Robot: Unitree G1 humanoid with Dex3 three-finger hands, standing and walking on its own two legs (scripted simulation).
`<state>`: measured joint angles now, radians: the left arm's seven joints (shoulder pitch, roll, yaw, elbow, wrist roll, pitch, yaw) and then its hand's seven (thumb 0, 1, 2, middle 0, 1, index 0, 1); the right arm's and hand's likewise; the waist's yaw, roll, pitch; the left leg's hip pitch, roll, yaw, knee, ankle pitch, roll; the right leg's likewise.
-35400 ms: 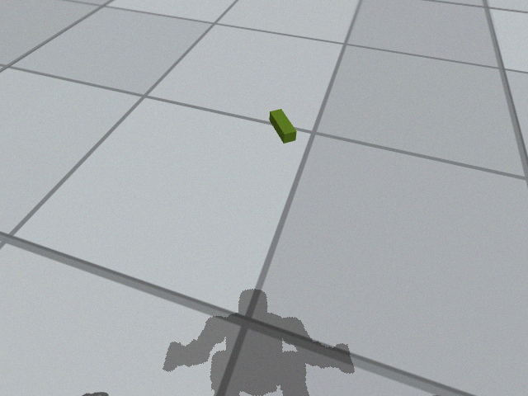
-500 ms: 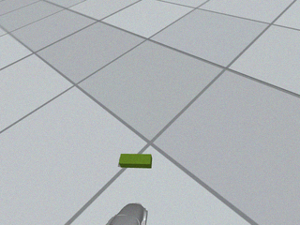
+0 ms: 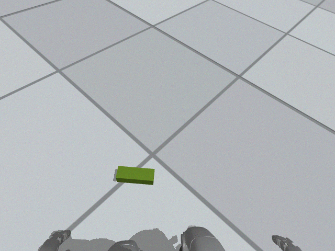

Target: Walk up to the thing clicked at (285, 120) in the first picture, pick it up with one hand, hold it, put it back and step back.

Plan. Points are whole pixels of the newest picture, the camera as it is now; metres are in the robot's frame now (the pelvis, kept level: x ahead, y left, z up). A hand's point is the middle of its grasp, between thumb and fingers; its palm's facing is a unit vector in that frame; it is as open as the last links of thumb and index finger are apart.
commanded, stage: stand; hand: left
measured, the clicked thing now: (135, 175) +0.55 +0.13 -0.73
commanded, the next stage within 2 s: walk up in 0.74 s
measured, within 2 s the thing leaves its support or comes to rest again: neither
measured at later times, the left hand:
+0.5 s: hand (72, 244) +0.13 +0.23 -0.14, palm faces -0.03 -0.94 -0.34, open 7.4 cm
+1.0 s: hand out of the picture +0.08 +0.24 -0.15, palm faces -0.02 -0.90 -0.43, open 7.4 cm
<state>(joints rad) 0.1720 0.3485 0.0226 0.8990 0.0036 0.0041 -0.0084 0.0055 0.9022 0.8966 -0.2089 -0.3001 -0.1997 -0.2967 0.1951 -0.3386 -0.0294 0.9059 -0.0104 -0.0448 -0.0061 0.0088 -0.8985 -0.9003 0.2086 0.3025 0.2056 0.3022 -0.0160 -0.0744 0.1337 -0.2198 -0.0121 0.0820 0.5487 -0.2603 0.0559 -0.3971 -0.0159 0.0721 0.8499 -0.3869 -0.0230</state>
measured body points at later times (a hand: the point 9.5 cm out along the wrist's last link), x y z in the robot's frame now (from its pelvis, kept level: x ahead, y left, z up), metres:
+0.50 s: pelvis +0.04 -0.02 +0.01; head +0.05 -0.01 +0.46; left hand +0.14 +0.28 -0.12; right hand +0.13 -0.31 -0.12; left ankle +0.03 +0.09 -0.73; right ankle +0.05 -0.15 -0.73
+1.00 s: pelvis -0.01 -0.05 -0.01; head +0.05 -0.05 +0.44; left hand +0.08 +0.29 -0.12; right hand +0.12 -0.36 -0.14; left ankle +0.03 +0.09 -0.73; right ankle +0.04 -0.15 -0.73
